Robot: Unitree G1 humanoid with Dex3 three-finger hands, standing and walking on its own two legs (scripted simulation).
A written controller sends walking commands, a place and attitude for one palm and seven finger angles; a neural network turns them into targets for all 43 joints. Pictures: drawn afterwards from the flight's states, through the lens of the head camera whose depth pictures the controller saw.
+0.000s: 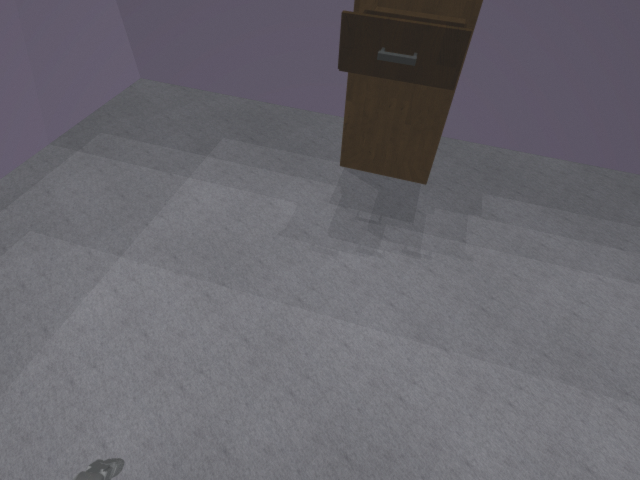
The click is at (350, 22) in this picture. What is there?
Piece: drawer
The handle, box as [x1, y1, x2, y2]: [377, 47, 416, 65]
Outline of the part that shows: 377,55 377,59 414,65 416,59 416,53 414,52 412,56 386,52 383,47 380,51 379,50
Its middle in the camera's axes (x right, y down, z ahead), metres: +0.24 -0.59 +1.23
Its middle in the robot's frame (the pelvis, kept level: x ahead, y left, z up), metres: +1.33 -0.18 -0.04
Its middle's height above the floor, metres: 0.73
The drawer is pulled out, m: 0.30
